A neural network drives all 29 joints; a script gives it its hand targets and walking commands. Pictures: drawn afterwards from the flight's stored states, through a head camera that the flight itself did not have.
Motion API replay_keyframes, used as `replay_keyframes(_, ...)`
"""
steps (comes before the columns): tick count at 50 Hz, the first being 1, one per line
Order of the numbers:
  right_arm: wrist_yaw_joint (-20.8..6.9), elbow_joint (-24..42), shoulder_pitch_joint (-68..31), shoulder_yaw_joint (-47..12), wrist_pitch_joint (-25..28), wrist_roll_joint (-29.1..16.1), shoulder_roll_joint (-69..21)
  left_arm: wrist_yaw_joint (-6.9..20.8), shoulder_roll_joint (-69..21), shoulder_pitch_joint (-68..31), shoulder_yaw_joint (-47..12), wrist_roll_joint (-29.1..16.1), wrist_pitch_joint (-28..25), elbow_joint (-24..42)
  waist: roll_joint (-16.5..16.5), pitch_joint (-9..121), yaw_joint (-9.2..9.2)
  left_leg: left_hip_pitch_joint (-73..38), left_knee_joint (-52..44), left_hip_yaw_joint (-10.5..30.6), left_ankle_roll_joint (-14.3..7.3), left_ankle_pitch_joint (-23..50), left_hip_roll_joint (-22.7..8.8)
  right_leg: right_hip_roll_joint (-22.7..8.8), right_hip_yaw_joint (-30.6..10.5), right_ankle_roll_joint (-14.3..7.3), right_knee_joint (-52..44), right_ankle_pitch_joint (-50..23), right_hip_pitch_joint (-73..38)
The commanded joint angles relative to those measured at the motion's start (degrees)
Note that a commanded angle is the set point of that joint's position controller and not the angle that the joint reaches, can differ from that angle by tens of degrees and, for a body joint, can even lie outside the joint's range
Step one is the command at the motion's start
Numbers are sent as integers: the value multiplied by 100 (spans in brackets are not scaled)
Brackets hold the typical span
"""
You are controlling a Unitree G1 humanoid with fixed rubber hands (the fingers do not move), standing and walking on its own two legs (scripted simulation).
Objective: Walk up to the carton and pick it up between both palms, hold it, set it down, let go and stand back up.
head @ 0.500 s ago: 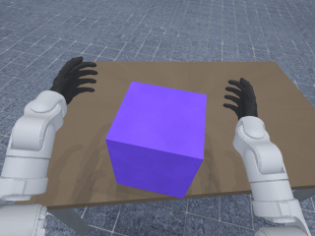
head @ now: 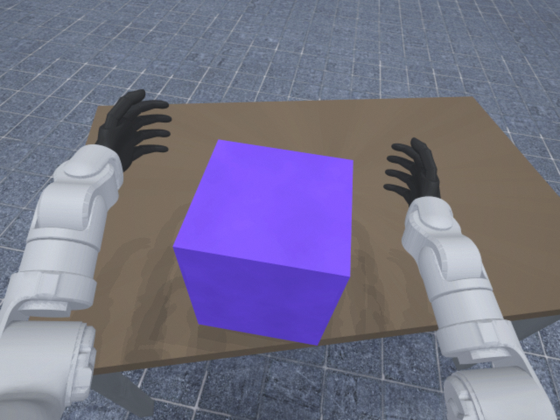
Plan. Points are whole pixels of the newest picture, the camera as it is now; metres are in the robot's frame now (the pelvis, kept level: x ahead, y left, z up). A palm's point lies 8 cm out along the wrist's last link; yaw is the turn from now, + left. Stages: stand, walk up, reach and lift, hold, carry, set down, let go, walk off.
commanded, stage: reach and lift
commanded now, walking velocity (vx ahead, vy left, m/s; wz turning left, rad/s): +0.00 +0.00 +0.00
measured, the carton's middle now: (270, 247) +0.37 +0.00 +0.00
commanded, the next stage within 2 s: none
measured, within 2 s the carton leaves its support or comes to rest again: neither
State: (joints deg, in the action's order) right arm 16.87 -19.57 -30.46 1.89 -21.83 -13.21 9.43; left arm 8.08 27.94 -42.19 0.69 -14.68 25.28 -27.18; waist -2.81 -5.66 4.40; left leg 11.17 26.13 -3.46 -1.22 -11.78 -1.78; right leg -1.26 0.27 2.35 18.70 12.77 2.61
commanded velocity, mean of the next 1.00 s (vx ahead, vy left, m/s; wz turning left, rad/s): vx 0.00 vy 0.00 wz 0.00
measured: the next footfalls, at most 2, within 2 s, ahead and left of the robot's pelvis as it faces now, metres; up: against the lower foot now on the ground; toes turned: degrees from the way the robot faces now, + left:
none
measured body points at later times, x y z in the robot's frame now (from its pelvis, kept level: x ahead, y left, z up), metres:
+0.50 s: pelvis -0.01 +0.00 +0.00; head +0.05 +0.04 +0.44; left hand +0.43 +0.18 +0.06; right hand +0.36 -0.17 +0.04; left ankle +0.03 +0.10 -0.74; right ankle -0.03 -0.15 -0.74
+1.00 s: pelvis +0.00 +0.00 +0.00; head +0.05 +0.03 +0.44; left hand +0.43 +0.15 +0.05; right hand +0.36 -0.16 +0.04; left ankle +0.03 +0.10 -0.74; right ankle -0.03 -0.15 -0.74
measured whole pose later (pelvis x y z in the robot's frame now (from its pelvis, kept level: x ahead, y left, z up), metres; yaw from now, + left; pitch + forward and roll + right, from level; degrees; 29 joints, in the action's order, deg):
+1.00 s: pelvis +0.00 +0.00 +0.00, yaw -1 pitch +10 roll -2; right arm 20.5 -44.3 -28.2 2.4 11.9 -12.7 -3.7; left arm 3.9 12.8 -37.3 2.1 -6.5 0.1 -47.0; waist -2.2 4.1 4.4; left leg 26.9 26.9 -3.3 -0.9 -9.7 -2.6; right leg -0.4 0.3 2.4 20.5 11.2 18.9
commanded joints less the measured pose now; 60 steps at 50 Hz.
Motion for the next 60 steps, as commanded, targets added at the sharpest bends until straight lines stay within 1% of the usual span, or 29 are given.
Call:
replay_keyframes(1,-33,147,-1554,706,1031,40,212,64,376,-1973,-11,185,-965,-302,972,3180,1047,-1818,-14,433,371,2257,101,283,376,-131,-208,-2122,1104)
replay_keyframes(2,-22,60,-1633,782,1195,129,205,23,281,-2107,-36,259,-1109,-341,1094,3246,1073,-1813,6,460,408,2143,87,303,401,-156,-217,-1928,1268)
replay_keyframes(3,7,131,-1553,837,1395,234,188,-37,176,-2068,-33,277,-1201,-188,1076,3410,1076,-1903,46,488,460,2270,69,342,419,-143,-189,-1967,1358)
replay_keyframes(5,42,-212,-1629,930,1728,432,122,-136,114,-2229,-43,375,-1477,-389,1148,3545,1098,-1826,129,509,505,2086,42,362,426,-168,-165,-1710,1597)
replay_keyframes(8,17,-500,-1795,1022,2148,674,-32,-285,-74,-2365,-52,504,-1778,-855,1040,3486,989,-1548,157,512,534,1540,-4,388,437,-195,-113,-1235,1858)
replay_keyframes(9,21,-626,-1807,914,2240,659,-100,-326,-80,-2299,-24,507,-1862,-1104,941,3480,876,-1410,120,484,486,1301,24,356,387,-196,-134,-1178,1832)
replay_keyframes(10,13,-901,-1859,918,2321,693,-156,-367,-109,-2404,-44,561,-1962,-1278,1020,3399,900,-1308,115,509,506,1062,8,351,386,-212,-125,-1011,1947)
replay_keyframes(11,17,-983,-1867,1033,2429,789,-150,-434,-202,-2438,-66,606,-2036,-1162,1052,3511,957,-1337,100,522,525,960,-14,380,418,-239,-115,-972,1995)
replay_keyframes(12,1,-1077,-1936,954,2488,759,-171,-475,-205,-2469,-39,654,-2097,-1307,1038,3541,859,-1259,103,495,495,740,-16,373,396,-252,-111,-869,2014)
replay_keyframes(14,23,-1387,-1828,841,2605,796,-285,-504,-281,-2374,-57,655,-2272,-1570,912,3543,820,-1151,106,472,448,642,5,358,383,-238,-95,-930,2048)
replay_keyframes(16,25,-1442,-1996,819,2757,796,-335,-550,-299,-2519,-130,627,-2461,-1586,1003,3786,814,-1108,170,480,456,587,3,352,368,-246,-17,-908,2178)
replay_keyframes(18,49,-1654,-2016,789,2937,820,-441,-561,-421,-2550,-187,619,-2659,-1743,1032,3899,858,-1097,264,473,464,731,-7,369,375,-260,21,-1007,2334)
replay_keyframes(22,107,-1897,-1776,683,3259,736,-484,-586,-485,-2339,-109,721,-2892,-1551,1279,4483,787,-1359,528,465,600,1569,-19,420,368,-269,109,-1521,2476)
replay_keyframes(25,179,-2010,-1543,580,3440,639,-481,-501,-592,-2049,15,851,-2839,-1627,1339,4502,779,-1520,638,430,654,2080,23,460,387,-229,128,-1855,2406)
replay_keyframes(28,273,-1991,-1434,404,3581,513,-507,-383,-552,-1724,182,1037,-2688,-1667,1294,4182,682,-1536,653,383,675,2462,37,454,371,-197,106,-2148,2101)
replay_keyframes(30,308,-2038,-1300,369,3662,486,-516,-382,-635,-1684,251,1136,-2656,-1278,1345,4180,715,-1694,663,402,717,2752,28,477,406,-172,92,-2283,2083)
replay_keyframes(31,306,-1916,-1391,269,3687,422,-555,-362,-606,-1702,320,1152,-2637,-1329,1279,4259,616,-1652,662,351,686,2778,38,465,386,-169,96,-2341,1996)
replay_keyframes(35,321,-1957,-1257,60,3705,306,-660,-315,-698,-1583,456,1261,-2653,-1069,1252,4187,560,-1687,647,292,660,2905,63,433,354,-128,103,-2598,1862)
replay_keyframes(39,323,-1771,-1477,-35,3685,357,-959,-272,-927,-1726,410,1257,-2729,-1080,1079,4189,532,-1497,604,255,557,2638,71,397,299,-102,147,-2586,1787)
replay_keyframes(41,339,-1607,-1487,-74,3710,390,-984,-271,-998,-1689,413,1290,-2772,-822,1058,4384,538,-1577,583,250,540,2708,82,377,269,-91,121,-2767,1719)
replay_keyframes(43,342,-1673,-1671,-4,3671,459,-1021,-290,-993,-1878,449,1330,-2781,-960,1088,4276,513,-1471,573,243,521,2522,73,375,282,-103,131,-2479,1815)
replay_keyframes(44,361,-1707,-1636,29,3671,518,-1087,-291,-1111,-1888,410,1352,-2785,-939,987,4255,549,-1443,556,224,502,2386,66,374,287,-84,119,-2466,1804)
replay_keyframes(45,383,-1614,-1729,16,3651,568,-1180,-294,-1089,-1941,473,1376,-2760,-1038,942,4294,486,-1321,533,195,474,2305,86,346,242,-54,140,-2527,1713)
replay_keyframes(48,407,-1663,-1757,125,3668,719,-1271,-347,-1265,-1866,472,1476,-2740,-954,979,4196,467,-1387,517,190,489,2278,33,360,262,-96,108,-2212,1773)
replay_keyframes(54,478,-1683,-2047,413,3623,1056,-1323,-446,-1461,-2163,414,1513,-2685,-971,958,3966,531,-1220,410,169,460,1744,-24,376,343,-120,34,-1649,2002)
replay_keyframes(55,484,-1788,-2114,427,3592,1109,-1405,-442,-1526,-2191,394,1534,-2663,-1169,967,3785,530,-1160,386,146,452,1579,-25,355,335,-133,20,-1466,2067)
replay_keyframes(56,491,-1836,-2152,500,3550,1146,-1383,-448,-1529,-2302,373,1502,-2677,-1118,933,3714,573,-1095,334,130,448,1363,-27,359,355,-139,-16,-1250,2123)
replay_keyframes(58,446,-1862,-2124,552,3523,1168,-1481,-517,-1624,-2352,344,1565,-2723,-1047,1014,3773,517,-1096,286,162,446,1283,-59,376,377,-201,-25,-1126,2155)
replay_keyframes(60,440,-1885,-2186,479,3463,1151,-1586,-495,-1694,-2398,349,1540,-2683,-1241,919,3607,516,-1019,247,152,415,1141,-60,356,341,-197,-42,-1026,2116)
